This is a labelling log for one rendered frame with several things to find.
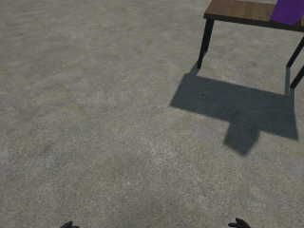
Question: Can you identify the table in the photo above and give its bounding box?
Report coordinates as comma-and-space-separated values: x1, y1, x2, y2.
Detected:
197, 0, 304, 89

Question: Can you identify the right robot hand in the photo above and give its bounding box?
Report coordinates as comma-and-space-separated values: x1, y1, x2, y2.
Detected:
228, 218, 251, 228

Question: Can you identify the carton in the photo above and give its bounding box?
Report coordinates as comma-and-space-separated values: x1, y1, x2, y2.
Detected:
270, 0, 304, 26

